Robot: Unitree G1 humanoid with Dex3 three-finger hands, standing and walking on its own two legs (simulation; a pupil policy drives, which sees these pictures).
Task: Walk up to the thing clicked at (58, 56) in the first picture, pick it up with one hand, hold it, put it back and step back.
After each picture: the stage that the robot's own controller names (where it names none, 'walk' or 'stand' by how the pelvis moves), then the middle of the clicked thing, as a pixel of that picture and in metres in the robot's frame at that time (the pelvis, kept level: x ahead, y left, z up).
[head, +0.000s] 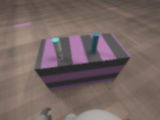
stand; (58, 50) +0.66 +0.36 -0.05
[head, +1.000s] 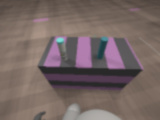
walk; (62, 50) +0.63 +0.33 -0.05
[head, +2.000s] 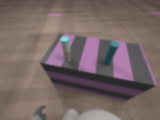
stand; (66, 49) +0.61 +0.25 -0.03
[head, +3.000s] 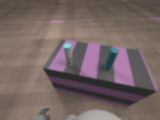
stand; (68, 55) +0.60 +0.23 -0.05
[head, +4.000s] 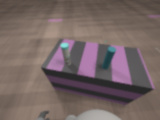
stand; (66, 55) +0.60 +0.26 -0.06
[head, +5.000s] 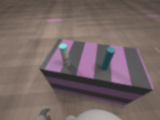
stand; (65, 56) +0.58 +0.27 -0.06
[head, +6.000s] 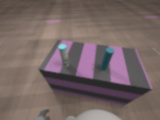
stand; (64, 56) +0.58 +0.27 -0.06
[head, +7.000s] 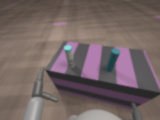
rise first; (69, 57) +0.58 +0.25 -0.05
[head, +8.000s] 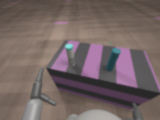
go down; (70, 56) +0.60 +0.25 -0.05
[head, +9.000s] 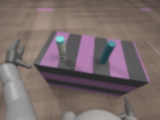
go down; (62, 49) +0.60 +0.23 -0.04
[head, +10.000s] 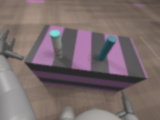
go down; (57, 45) +0.59 +0.24 +0.00
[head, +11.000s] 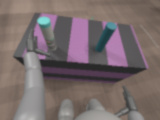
close in; (48, 36) +0.60 +0.26 +0.03
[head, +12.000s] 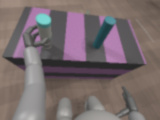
close; (45, 35) +0.58 +0.24 +0.05
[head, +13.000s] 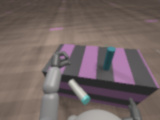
lift; (78, 90) +0.34 +0.11 -0.17
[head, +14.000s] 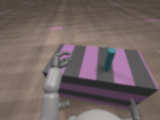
close; (60, 105) +0.34 +0.40 -0.71
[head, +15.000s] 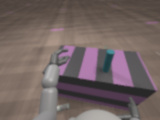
hold; (60, 108) +0.33 +0.39 -0.73
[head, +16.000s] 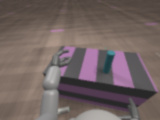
stand; (60, 111) +0.29 +0.38 -0.73
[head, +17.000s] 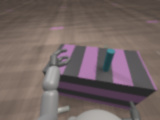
stand; (60, 110) +0.28 +0.38 -0.73
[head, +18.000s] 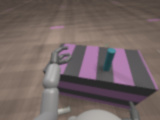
stand; (60, 111) +0.26 +0.37 -0.73
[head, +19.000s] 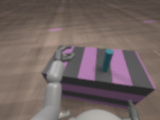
stand; (60, 115) +0.23 +0.36 -0.73
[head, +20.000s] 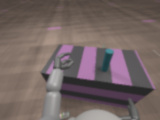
stand; (59, 116) +0.21 +0.36 -0.73
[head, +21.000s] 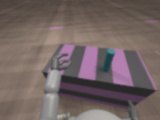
stand; (60, 117) +0.20 +0.35 -0.73
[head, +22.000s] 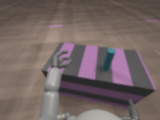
stand; (59, 117) +0.19 +0.34 -0.73
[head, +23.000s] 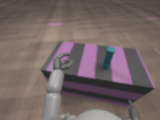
stand; (59, 117) +0.17 +0.34 -0.73
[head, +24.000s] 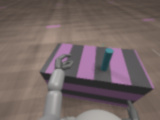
stand; out of the picture +0.14 +0.33 -0.73
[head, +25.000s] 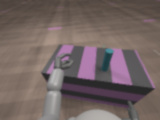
stand; out of the picture +0.14 +0.33 -0.73
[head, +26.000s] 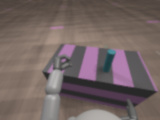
crouch; out of the picture +0.12 +0.32 -0.73
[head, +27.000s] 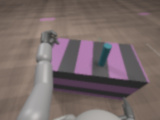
lower; out of the picture +0.12 +0.31 -0.73
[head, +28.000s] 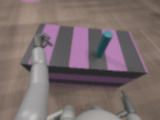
lower; (54, 116) +0.08 +0.30 -0.69
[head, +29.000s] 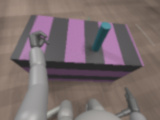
lower; (51, 113) +0.09 +0.30 -0.67
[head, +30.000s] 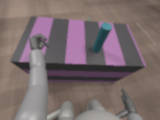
lower; (53, 115) +0.07 +0.29 -0.66
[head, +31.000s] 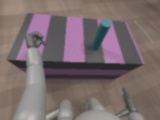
lower; (52, 115) +0.07 +0.29 -0.66
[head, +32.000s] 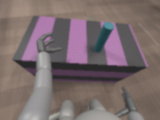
open; (54, 116) +0.05 +0.28 -0.66
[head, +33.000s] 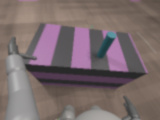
sink last; out of the picture +0.03 +0.25 -0.68
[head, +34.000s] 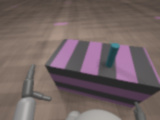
stand; out of the picture +0.07 +0.30 -0.70
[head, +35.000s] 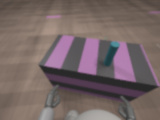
stand; out of the picture +0.04 +0.29 -0.70
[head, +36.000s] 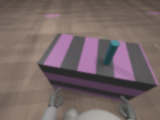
stand; out of the picture +0.04 +0.29 -0.69
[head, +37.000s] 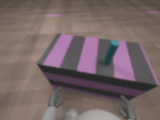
stand; out of the picture +0.04 +0.29 -0.69
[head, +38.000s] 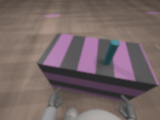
stand; out of the picture +0.04 +0.29 -0.69
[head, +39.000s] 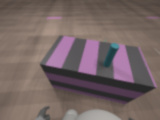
stand; out of the picture +0.05 +0.29 -0.71
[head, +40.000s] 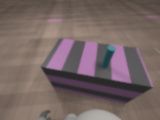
walk; out of the picture +0.06 +0.30 -0.74
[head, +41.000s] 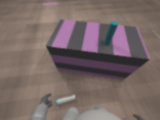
walk; (66, 99) +0.25 +0.26 -0.72
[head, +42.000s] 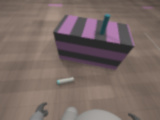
stand; (65, 80) +0.57 +0.31 -0.73
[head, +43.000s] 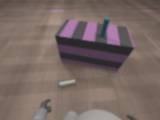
stand; (67, 83) +0.58 +0.30 -0.73
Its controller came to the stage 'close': yes
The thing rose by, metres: 0.00
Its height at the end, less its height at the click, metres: -0.69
